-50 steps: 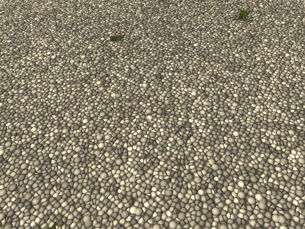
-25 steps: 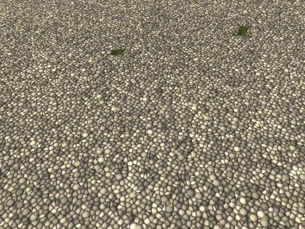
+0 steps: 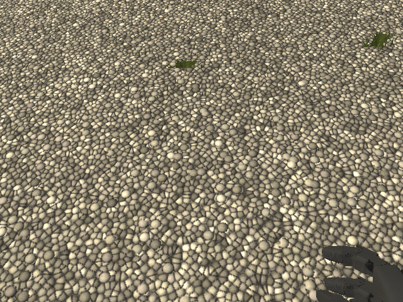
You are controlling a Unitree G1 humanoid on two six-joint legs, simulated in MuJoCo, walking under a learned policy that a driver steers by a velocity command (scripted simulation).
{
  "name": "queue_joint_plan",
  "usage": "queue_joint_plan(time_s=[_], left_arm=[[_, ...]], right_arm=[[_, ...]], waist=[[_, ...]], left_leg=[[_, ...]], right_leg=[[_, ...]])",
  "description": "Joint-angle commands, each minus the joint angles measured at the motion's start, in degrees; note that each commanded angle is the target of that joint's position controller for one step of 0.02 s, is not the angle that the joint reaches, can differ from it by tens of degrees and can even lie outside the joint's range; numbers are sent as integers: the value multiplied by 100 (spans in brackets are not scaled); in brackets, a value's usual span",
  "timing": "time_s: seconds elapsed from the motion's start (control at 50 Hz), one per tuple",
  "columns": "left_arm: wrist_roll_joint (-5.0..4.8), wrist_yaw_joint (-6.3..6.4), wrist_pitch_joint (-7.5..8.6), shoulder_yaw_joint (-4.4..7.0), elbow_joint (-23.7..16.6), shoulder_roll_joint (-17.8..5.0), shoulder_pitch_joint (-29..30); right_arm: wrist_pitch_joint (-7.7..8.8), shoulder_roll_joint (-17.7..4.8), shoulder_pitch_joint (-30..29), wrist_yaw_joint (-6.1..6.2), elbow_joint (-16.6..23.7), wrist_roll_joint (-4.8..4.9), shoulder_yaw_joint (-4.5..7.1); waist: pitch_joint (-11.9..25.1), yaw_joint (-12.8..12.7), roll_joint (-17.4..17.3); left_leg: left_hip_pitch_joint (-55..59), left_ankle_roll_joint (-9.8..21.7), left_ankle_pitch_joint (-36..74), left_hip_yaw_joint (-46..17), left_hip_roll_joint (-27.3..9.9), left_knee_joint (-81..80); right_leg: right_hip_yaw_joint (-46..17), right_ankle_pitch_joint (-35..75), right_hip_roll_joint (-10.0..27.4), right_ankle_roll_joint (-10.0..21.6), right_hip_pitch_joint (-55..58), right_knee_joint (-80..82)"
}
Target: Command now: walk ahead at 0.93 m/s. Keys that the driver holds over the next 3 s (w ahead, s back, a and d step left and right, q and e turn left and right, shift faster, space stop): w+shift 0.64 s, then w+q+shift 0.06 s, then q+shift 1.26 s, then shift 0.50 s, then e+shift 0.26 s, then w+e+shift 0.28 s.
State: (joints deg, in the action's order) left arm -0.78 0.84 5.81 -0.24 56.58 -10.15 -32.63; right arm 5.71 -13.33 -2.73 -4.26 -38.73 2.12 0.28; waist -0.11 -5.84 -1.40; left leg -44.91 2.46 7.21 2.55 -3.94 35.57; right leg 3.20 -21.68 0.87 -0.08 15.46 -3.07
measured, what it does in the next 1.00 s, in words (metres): walks ahead: left foot, then right foot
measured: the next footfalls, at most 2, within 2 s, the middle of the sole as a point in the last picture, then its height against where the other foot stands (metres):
left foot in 0.08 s outside the picture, level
right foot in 0.58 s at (273, 215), level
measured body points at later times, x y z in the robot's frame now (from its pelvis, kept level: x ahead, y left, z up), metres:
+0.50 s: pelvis +0.45 +0.02 +0.01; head +0.47 +0.00 +0.46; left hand +0.70 +0.23 -0.05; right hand +0.39 -0.23 -0.14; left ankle +0.27 +0.13 -0.72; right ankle +0.71 -0.14 -0.66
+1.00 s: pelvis +0.88 -0.03 +0.00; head +0.91 -0.01 +0.45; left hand +0.87 +0.25 -0.13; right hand +1.11 -0.24 -0.09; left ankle +1.08 +0.08 -0.69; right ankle +0.75 -0.11 -0.72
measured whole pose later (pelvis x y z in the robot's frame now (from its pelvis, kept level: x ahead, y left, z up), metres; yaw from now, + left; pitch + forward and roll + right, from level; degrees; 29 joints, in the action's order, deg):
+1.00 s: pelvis +0.88 -0.03 +0.00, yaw +11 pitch +0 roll -3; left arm 0.1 3.5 4.7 2.4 49.8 -14.5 -16.3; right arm 3.4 -15.7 5.8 -4.2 -41.0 0.5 2.9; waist -4.2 -3.0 -1.8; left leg -37.4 2.5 8.6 4.5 -0.7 34.7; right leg 13.8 -24.3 -3.7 2.4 4.0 -21.7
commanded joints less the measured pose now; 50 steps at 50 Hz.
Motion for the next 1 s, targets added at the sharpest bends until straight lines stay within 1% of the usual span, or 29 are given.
queue_joint_plan(time_s=[0.02,0.06,0.08,0.1,0.12,0.14,0.16,0.18,0.2,0.22,0.24,0.28,0.36,0.4,0.42,0.48,0.54,0.58,0.6,0.62,0.64,0.66,0.68,0.7,0.74,0.82,0.86,0.92,1.0], left_arm=[[52,43,-30,277,-201,-1259,23],[241,59,-164,353,-132,-1468,66],[288,76,-249,370,-178,-1534,333],[337,89,-222,263,-405,-1167,341],[85,-51,17,12,-462,-83,-421],[-190,-111,257,213,-498,-887,155],[-430,-112,315,292,-851,-1140,1091],[-342,-84,346,226,-1029,-966,1535],[-207,-59,310,258,-1063,-889,1650],[-166,-89,204,244,-1042,-748,1400],[-120,-98,93,230,-1003,-623,1349],[-100,-64,-78,183,-1105,-527,1424],[81,-41,-28,180,-1540,-795,2683],[71,-157,78,139,-1672,-698,3270],[12,-215,119,77,-1793,-557,3486],[-74,-359,146,123,-1990,-731,4039],[-111,-416,133,273,-2047,-1088,3634],[-209,-300,7,534,-1626,-1609,1695],[-128,-200,-84,622,-1280,-1984,389],[2,-301,-23,725,-1101,-2414,136],[31,-290,29,582,-1056,-1634,63],[76,-265,72,491,-1071,-1265,531],[131,-273,122,478,-1129,-1210,957],[214,-294,185,469,-1106,-1123,1325],[327,-339,271,346,-1046,-675,1817],[175,-190,300,393,-964,-943,2295],[208,-21,264,426,-1038,-1152,2443],[117,240,137,449,-933,-1333,1767],[29,416,-221,599,-1246,-1743,2160]], right_arm=[[111,-479,-880,-82,670,31,161],[-5,-913,246,18,497,86,365],[-91,-1165,1688,120,84,122,516],[-184,-1556,2972,246,-297,57,609],[-86,-1781,3099,177,-423,-39,659],[-79,-1130,3025,201,-577,-117,526],[-27,-842,2750,214,-618,-224,449],[55,-821,2385,180,-685,-272,442],[129,-636,1990,155,-700,-333,392],[155,-420,1746,137,-726,-408,328],[148,-236,1633,115,-773,-346,276],[166,-427,1584,150,-869,-186,293],[219,-702,2105,308,-962,-180,328],[221,-593,2610,367,-1054,-131,265],[231,-852,2729,387,-1084,-112,306],[107,-923,3122,447,-1237,-58,311],[-95,-1279,3101,474,-1243,-189,408],[-275,-1346,2819,493,-1226,-389,417],[-267,-976,2835,528,-1026,-445,285],[-53,311,3999,357,-979,-237,-26],[129,-540,3437,364,-1053,68,124],[203,-841,2550,382,-783,267,217],[247,-767,1990,415,-612,199,166],[232,-648,1829,419,-557,92,195],[-7,-555,2153,398,-695,59,260],[-296,-451,1965,421,-511,-58,281],[-256,-366,1642,343,-345,-140,247],[-143,-350,827,94,-67,-184,258],[-268,-1031,2132,-71,-136,-155,588]], waist=[[-765,422,882],[95,1159,1489],[786,1914,1500],[1725,2182,797],[2905,1330,-1741],[2598,1593,-1369],[1402,1510,-982],[755,1243,50],[475,890,248],[310,545,56],[132,411,-5],[-370,212,-239],[-907,541,64],[-835,839,339],[-862,875,53],[-998,981,142],[-462,548,-359],[713,-567,-768],[1689,-904,-211],[2642,64,2347],[2530,-334,1882],[1438,-326,1357],[932,-184,342],[484,119,12],[125,598,201],[-505,921,508],[-608,887,494],[-275,392,157],[560,1130,659]], left_leg=[[836,228,-441,362,478,-398],[2116,493,-1217,497,829,-114],[3825,647,-1255,466,824,-121],[6286,800,-2452,-1139,-315,425],[7864,1836,-5674,-4758,-1702,-1182],[7534,1516,-6173,-5523,-1501,-2184],[6623,1265,-5113,-4344,-1392,-2113],[5443,1176,-3917,-3546,-1204,-2250],[4529,1115,-3284,-2871,-977,-2270],[3818,1114,-3180,-2476,-784,-2334],[3367,1125,-3075,-2156,-624,-2451],[2656,1208,-3288,-1946,-729,-2947],[2611,1090,-2024,-1081,-473,-3250],[2847,903,-1335,-490,-184,-3333],[2787,933,-1394,-577,-373,-3498],[4093,818,-892,-346,-619,-3482],[5417,637,2129,-349,-1000,-2404],[5295,434,4163,-78,-878,5],[3535,360,2563,-152,-640,2120],[1141,71,-3007,-724,678,4299],[587,293,-3249,-1232,570,4769],[84,419,-2990,-1139,280,4898],[264,453,-2655,-1121,43,4594],[451,432,-2315,-1126,-167,4203],[1260,320,-2111,-1251,-441,3799],[1245,-50,-1577,-739,-343,2768],[1445,-136,-553,-346,-237,1551],[1618,-141,842,310,224,131],[2852,170,-135,531,840,89]], right_leg=[[-108,4975,1374,864,-639,-357],[-78,7742,1534,754,-235,-1946],[82,8076,1400,608,-927,-3553],[-171,5859,1109,578,-2955,-5616],[-827,188,-310,282,-4975,-7894],[-1545,-71,-106,611,-5551,-8298],[-1257,23,137,685,-5933,-8471],[-1172,258,376,705,-5766,-8109],[-1153,528,646,708,-5447,-7650],[-1203,689,822,693,-5079,-7480],[-1124,656,902,659,-4946,-7330],[-1026,610,1078,448,-5175,-6896],[-679,2377,1041,109,-5810,-5180],[-231,3289,754,132,-5406,-4236],[-253,3696,684,138,-4981,-3710],[-208,3622,427,176,-5106,-2750],[-44,2578,-14,407,-4724,-2634],[184,1823,-301,720,-2716,-2954],[-1073,961,657,872,-381,-3556],[-4632,-2330,1896,1925,1449,-2199],[-5574,-2897,1812,1669,1461,-1194],[-4471,-2020,1786,1387,729,-1240],[-3672,-889,1623,1248,-270,-1191],[-3048,-280,1479,1185,-1178,-1096],[-1902,2031,1275,1010,-2236,-980],[-77,4819,967,775,-3167,-681],[586,4993,701,665,-3399,-700],[883,4863,589,423,-2535,-1085],[929,6613,877,173,-1861,-3014]])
